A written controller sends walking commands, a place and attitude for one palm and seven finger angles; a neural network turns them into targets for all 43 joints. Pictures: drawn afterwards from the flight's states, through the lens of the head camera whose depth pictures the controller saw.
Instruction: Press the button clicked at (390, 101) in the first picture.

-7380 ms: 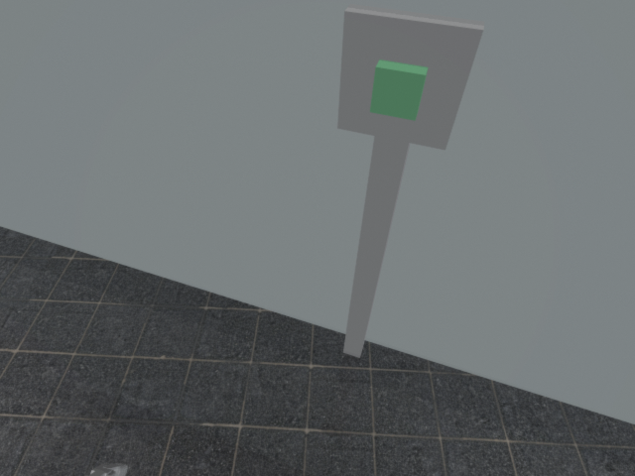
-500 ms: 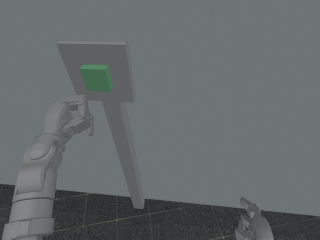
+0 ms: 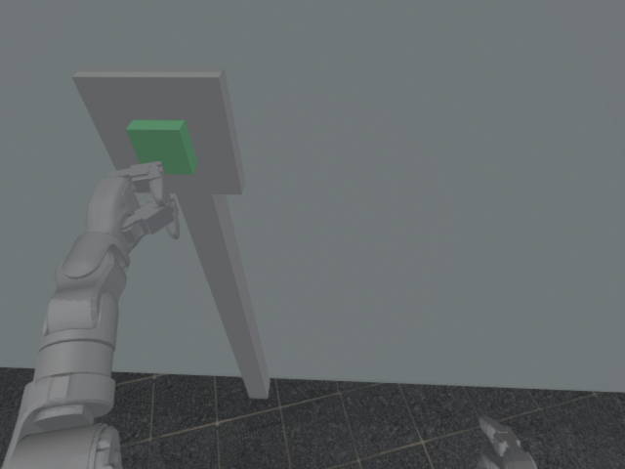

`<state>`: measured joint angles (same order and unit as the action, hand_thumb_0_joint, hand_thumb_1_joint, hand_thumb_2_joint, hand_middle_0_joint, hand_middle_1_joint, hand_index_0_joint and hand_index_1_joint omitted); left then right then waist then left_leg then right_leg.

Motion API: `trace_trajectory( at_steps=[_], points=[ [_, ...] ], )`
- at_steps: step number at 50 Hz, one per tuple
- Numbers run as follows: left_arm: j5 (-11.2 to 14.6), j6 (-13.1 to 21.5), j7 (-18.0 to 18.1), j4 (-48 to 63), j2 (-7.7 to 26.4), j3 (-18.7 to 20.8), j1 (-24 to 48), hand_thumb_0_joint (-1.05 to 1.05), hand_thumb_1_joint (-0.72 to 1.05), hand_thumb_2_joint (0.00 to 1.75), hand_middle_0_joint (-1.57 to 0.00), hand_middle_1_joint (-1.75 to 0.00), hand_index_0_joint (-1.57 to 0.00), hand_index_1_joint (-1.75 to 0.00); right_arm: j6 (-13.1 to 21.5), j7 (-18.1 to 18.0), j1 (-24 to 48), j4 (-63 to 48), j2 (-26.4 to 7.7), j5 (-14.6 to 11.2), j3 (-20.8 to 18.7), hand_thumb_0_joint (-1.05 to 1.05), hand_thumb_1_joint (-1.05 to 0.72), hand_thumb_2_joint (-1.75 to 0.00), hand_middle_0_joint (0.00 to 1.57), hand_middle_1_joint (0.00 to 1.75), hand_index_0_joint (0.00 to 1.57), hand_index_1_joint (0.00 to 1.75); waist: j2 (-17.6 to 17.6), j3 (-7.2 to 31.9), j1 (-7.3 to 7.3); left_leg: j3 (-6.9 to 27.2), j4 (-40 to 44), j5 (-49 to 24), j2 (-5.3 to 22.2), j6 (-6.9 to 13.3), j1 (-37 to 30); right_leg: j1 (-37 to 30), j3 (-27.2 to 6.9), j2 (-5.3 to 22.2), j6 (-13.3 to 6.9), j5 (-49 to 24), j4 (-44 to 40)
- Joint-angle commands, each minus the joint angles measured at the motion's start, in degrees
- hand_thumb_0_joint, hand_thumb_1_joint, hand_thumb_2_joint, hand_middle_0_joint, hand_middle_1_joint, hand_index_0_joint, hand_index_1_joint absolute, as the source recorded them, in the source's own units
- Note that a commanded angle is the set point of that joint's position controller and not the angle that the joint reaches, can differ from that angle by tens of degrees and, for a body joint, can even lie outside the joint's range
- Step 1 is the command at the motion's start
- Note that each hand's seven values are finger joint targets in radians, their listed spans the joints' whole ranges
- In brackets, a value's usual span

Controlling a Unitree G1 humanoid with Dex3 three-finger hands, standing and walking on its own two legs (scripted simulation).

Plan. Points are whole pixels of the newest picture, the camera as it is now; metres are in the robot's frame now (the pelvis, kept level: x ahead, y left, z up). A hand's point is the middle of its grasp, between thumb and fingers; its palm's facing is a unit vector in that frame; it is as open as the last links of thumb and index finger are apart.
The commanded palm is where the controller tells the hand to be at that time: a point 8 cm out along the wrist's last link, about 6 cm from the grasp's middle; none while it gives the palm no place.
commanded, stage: aim a knuckle at the button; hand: left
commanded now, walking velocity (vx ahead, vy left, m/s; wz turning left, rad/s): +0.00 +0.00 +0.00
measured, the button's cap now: (164, 146) +0.46 +0.22 +0.20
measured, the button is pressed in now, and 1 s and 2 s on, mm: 0 0 12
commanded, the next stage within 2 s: press the button with the knuckle in 0.56 s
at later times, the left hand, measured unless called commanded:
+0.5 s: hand (174, 215) +0.36 +0.18 +0.17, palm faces +0.02 -1.00 -0.02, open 3.1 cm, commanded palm +0.34 +0.23 +0.17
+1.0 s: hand (189, 203) +0.39 +0.17 +0.17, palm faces +0.03 -1.00 -0.02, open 3.1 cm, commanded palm +0.36 +0.23 +0.17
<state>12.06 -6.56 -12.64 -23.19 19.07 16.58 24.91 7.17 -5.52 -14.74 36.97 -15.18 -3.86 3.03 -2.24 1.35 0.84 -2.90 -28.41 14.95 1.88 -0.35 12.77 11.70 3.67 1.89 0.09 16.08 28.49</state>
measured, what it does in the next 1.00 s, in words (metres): stands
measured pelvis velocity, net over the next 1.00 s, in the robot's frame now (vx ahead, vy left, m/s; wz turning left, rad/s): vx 0.00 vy -0.01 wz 0.01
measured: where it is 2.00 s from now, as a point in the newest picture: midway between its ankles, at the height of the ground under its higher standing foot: outside the picture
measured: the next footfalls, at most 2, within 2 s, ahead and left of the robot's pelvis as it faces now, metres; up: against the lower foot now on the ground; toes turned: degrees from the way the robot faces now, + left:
none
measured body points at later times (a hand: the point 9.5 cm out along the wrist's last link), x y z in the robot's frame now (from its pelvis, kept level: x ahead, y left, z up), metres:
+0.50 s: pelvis +0.00 +0.00 +0.00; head -0.02 -0.02 +0.45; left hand +0.35 +0.24 +0.18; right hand +0.18 -0.24 -0.08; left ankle +0.00 +0.12 -0.74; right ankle -0.01 -0.12 -0.74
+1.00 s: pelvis +0.00 -0.01 +0.00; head -0.01 -0.03 +0.45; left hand +0.38 +0.23 +0.17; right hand +0.15 -0.25 -0.10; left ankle +0.00 +0.12 -0.74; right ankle -0.01 -0.12 -0.74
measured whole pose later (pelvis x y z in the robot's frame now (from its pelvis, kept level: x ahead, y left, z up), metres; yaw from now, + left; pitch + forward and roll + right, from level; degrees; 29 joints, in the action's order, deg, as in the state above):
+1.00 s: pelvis +0.00 -0.01 +0.00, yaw +0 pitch +0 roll +0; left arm 11.4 -7.2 -10.3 -26.6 17.4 14.1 28.6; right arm 5.0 -5.5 -14.1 37.4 -15.1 -4.0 3.0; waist -2.5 1.9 0.9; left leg -2.3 -28.5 14.9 2.0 -0.8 13.1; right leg 12.1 4.2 1.7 -0.3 16.5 29.1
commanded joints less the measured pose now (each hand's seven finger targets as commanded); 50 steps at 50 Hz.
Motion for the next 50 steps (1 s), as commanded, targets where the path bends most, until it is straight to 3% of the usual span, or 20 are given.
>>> trace_trajectory(
  at_steps=[1,4,5,6,9,11,12,15,17,20,23,26,30,32,34,36,39,43,47,50],
  points=[
    [2.22,4.41,-0.83,11.47,12.26,4.03,18.06,0.00,0.90,0.90,-1.30,-1.50,-1.30,-1.50,3.28,-0.16,6.29,-9.09,-6.88,-0.29,-2.94,0.00,-0.90,-0.90,0.20,0.30,0.20,0.30,3.43,14.33,-1.55,2.34,2.39,-14.91,-1.30,2.09,-6.71,-2.75,-0.52,-1.61,-1.41,-18.53,-2.95],
    [1.88,3.13,-0.55,12.70,12.58,4.01,18.04,0.00,0.90,0.90,-1.30,-1.50,-1.30,-1.50,2.83,-0.18,6.64,-9.50,-6.94,-0.50,-2.99,0.00,-0.90,-0.90,0.20,0.30,0.20,0.30,1.97,12.23,-1.50,1.99,2.92,-12.96,-1.48,2.08,-5.74,-1.55,-0.75,-1.43,-1.23,-16.84,-3.34],
    [1.68,3.03,-0.41,14.41,10.91,2.25,19.20,0.00,0.90,0.90,-1.30,-1.50,-1.30,-1.50,2.82,-0.12,6.99,-9.79,-6.68,-0.51,-2.86,0.00,-0.90,-0.90,0.20,0.30,0.20,0.30,-0.01,12.08,-1.06,1.97,2.94,-13.06,-1.57,2.09,-6.38,-0.95,-0.77,-1.40,-1.31,-16.60,-3.33],
    [1.64,3.29,0.04,15.65,12.12,3.37,19.73,0.00,0.90,0.90,-1.30,-1.50,-1.30,-1.50,2.84,-0.10,6.90,-9.69,-6.79,-0.42,-3.00,0.00,-0.90,-0.90,0.20,0.30,0.20,0.30,1.78,12.94,-1.17,2.21,2.69,-13.33,-1.46,2.15,-6.44,-1.62,-0.69,-1.51,-1.38,-16.56,-3.27],
    [1.63,3.93,0.49,19.59,11.40,2.87,20.14,0.00,0.90,0.90,-1.30,-1.50,-1.30,-1.50,2.97,-0.13,7.36,-10.13,-6.33,-0.32,-2.96,0.00,-0.90,-0.90,0.20,0.30,0.20,0.30,-0.64,15.08,-1.10,1.99,2.60,-14.53,-1.47,2.04,-8.34,-2.13,-0.84,-1.55,-1.37,-17.49,-3.05],
    [1.88,4.06,0.68,18.64,10.50,2.08,21.05,0.00,0.90,0.90,-1.30,-1.50,-1.30,-1.50,3.11,-0.34,7.23,-9.46,-6.38,-0.28,-2.87,0.00,-0.90,-0.90,0.20,0.30,0.20,0.30,2.32,13.78,-0.40,2.18,2.57,-13.69,-1.26,2.22,-8.17,-1.39,-0.66,-1.75,-1.25,-16.81,-3.40],
    [1.79,3.97,0.80,18.10,12.01,3.40,20.90,0.00,0.90,0.90,-1.30,-1.50,-1.30,-1.50,3.07,-0.45,7.24,-9.33,-6.59,-0.24,-2.85,0.00,-0.90,-0.90,0.20,0.30,0.20,0.30,1.97,13.43,-0.66,2.27,2.85,-12.98,-1.33,2.19,-7.88,-1.31,-0.81,-1.68,-1.21,-16.25,-3.52],
    [1.52,3.22,0.85,16.76,10.21,1.62,20.82,0.00,0.90,0.90,-1.30,-1.50,-1.30,-1.50,2.94,-0.59,7.74,-9.14,-6.34,-0.33,-2.60,0.00,-0.90,-0.90,0.20,0.30,0.20,0.30,0.59,12.39,-0.42,2.18,2.84,-11.61,-1.53,2.12,-7.86,-0.19,-0.90,-1.59,-1.19,-14.96,-3.74],
    [1.26,2.74,0.97,15.91,11.36,2.43,20.99,0.00,0.90,0.90,-1.30,-1.50,-1.30,-1.50,2.59,-0.61,7.66,-9.11,-6.49,-0.27,-2.53,0.00,-0.90,-0.90,0.20,0.30,0.20,0.30,1.20,12.64,-0.64,2.23,2.83,-11.73,-1.61,2.20,-7.40,-0.84,-0.99,-1.47,-1.25,-15.19,-3.73],
    [1.42,2.63,0.84,17.13,8.97,0.41,21.43,0.00,0.90,0.90,-1.30,-1.50,-1.30,-1.50,2.54,-0.41,8.31,-9.65,-6.05,-0.40,-2.46,0.00,-0.90,-0.90,0.20,0.30,0.20,0.30,0.37,13.19,-0.56,2.27,2.44,-12.84,-1.72,2.11,-8.13,-0.90,-0.87,-1.46,-1.32,-16.57,-3.38],
    [1.52,2.69,1.15,17.37,8.78,0.53,20.62,0.00,0.90,0.90,-1.30,-1.50,-1.30,-1.50,2.41,-0.28,8.40,-9.80,-6.03,-0.31,-2.49,0.00,-0.90,-0.90,0.20,0.30,0.20,0.30,2.29,14.30,-0.68,2.28,2.22,-13.51,-1.67,2.20,-8.48,-1.46,-0.73,-1.49,-1.19,-17.47,-3.16],
    [1.32,1.81,1.54,13.68,8.75,0.24,21.20,0.00,0.90,0.90,-1.30,-1.50,-1.30,-1.50,1.79,-0.49,8.32,-9.07,-6.31,-0.41,-2.26,0.00,-0.90,-0.90,0.20,0.30,0.20,0.30,4.40,10.44,-0.22,2.32,2.41,-10.65,-1.71,2.26,-6.19,0.32,-0.66,-1.54,-1.00,-14.56,-3.84],
    [0.72,2.38,2.43,16.04,8.67,-0.25,23.96,0.00,0.90,0.90,-1.30,-1.50,-1.30,-1.50,1.64,-0.43,8.77,-9.84,-5.85,-0.29,-2.16,0.00,-0.90,-0.90,0.20,0.30,0.20,0.30,0.54,12.72,-0.41,2.40,2.31,-10.62,-1.89,2.13,-7.50,0.06,-1.07,-1.29,-1.21,-14.06,-3.54],
    [0.60,3.45,2.73,17.61,10.01,0.78,24.38,0.00,0.90,0.90,-1.30,-1.50,-1.30,-1.50,1.64,-0.38,8.78,-10.05,-5.97,-0.10,-2.21,0.00,-0.90,-0.90,0.20,0.30,0.20,0.30,1.82,14.82,-0.73,2.60,2.36,-12.12,-1.73,2.21,-7.79,-1.77,-1.06,-1.28,-1.32,-15.53,-3.03],
    [0.75,3.75,2.63,16.61,9.39,0.30,25.15,0.00,0.90,0.90,-1.30,-1.50,-1.30,-1.50,1.70,-0.39,8.72,-9.63,-5.81,-0.13,-2.12,0.00,-0.90,-0.90,0.20,0.30,0.20,0.30,1.26,14.32,-0.34,2.37,2.26,-12.32,-1.76,2.19,-8.16,-1.23,-1.05,-1.33,-1.24,-16.14,-3.16],
    [0.75,3.71,2.57,14.13,11.69,2.57,23.69,0.00,0.90,0.90,-1.30,-1.50,-1.30,-1.50,1.56,-0.47,8.05,-9.06,-6.28,0.00,-2.36,0.00,-0.90,-0.90,0.20,0.30,0.20,0.30,3.80,14.03,-0.78,2.29,2.18,-12.44,-1.67,2.30,-6.98,-2.12,-1.13,-1.41,-1.17,-16.51,-3.29],
    [0.55,3.54,2.15,14.70,8.59,-0.73,25.43,0.00,0.90,0.90,-1.30,-1.50,-1.30,-1.50,1.50,-0.31,8.19,-9.32,-5.92,-0.29,-2.30,0.00,-0.90,-0.90,0.20,0.30,0.20,0.30,-0.26,13.62,-0.18,2.00,2.11,-12.90,-1.91,2.16,-7.85,-1.07,-1.23,-1.26,-1.27,-17.28,-3.25],
    [0.79,3.03,2.41,11.31,9.28,-0.09,26.21,0.00,0.90,0.90,-1.30,-1.50,-1.30,-1.50,1.17,-0.36,7.10,-8.64,-6.51,-0.33,-2.59,0.00,-0.90,-0.90,0.20,0.30,0.20,0.30,3.85,12.90,0.21,2.35,2.27,-11.64,-1.75,2.27,-6.59,-0.54,-0.92,-1.45,-1.04,-16.06,-3.53],
    [0.39,3.57,2.70,9.79,10.87,0.78,29.32,0.00,0.90,0.90,-1.30,-1.50,-1.30,-1.50,0.86,-0.56,6.40,-8.23,-6.71,-0.23,-2.71,0.00,-0.90,-0.90,0.20,0.30,0.20,0.30,3.89,13.49,0.55,2.20,2.19,-11.36,-1.72,2.46,-6.44,-0.41,-1.26,-1.39,-0.97,-15.44,-3.65],
    [0.02,4.49,2.71,8.07,10.99,0.84,30.61,0.00,0.90,0.90,-1.30,-1.50,-1.30,-1.50,0.88,-0.49,5.92,-8.06,-6.56,-0.16,-2.73,0.00,-0.90,-0.90,0.20,0.30,0.20,0.30,1.05,14.13,0.48,1.99,1.79,-11.70,-1.91,2.39,-6.75,-0.30,-1.62,-1.34,-1.17,-16.06,-3.38]
  ],
)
